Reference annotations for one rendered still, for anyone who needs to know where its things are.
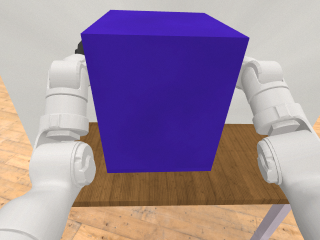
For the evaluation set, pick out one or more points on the left robot forearm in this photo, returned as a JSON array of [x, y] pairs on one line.
[[66, 98]]

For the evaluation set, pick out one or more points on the right robot upper arm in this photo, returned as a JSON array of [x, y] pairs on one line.
[[292, 161]]

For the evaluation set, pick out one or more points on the table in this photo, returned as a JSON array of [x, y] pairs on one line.
[[234, 179]]

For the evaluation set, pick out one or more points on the left robot upper arm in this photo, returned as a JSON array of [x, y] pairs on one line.
[[58, 172]]

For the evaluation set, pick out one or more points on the right robot forearm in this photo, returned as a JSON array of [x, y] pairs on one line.
[[274, 109]]

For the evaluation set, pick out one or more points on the carton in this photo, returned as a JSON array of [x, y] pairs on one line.
[[162, 83]]

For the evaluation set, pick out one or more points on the left robot hand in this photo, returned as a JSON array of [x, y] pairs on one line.
[[80, 49]]

